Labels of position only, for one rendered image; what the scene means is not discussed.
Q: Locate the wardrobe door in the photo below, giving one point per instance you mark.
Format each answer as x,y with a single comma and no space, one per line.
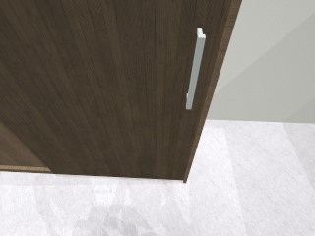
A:
99,87
13,152

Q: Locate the handle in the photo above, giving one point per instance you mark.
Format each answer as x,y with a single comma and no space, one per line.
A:
200,43

